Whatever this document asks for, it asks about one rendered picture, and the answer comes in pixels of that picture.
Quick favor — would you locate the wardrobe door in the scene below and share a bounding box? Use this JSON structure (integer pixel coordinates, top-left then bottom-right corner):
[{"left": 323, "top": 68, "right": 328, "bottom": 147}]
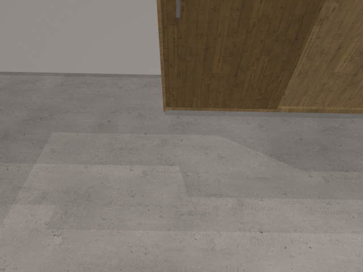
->
[
  {"left": 279, "top": 0, "right": 363, "bottom": 108},
  {"left": 161, "top": 0, "right": 326, "bottom": 109}
]

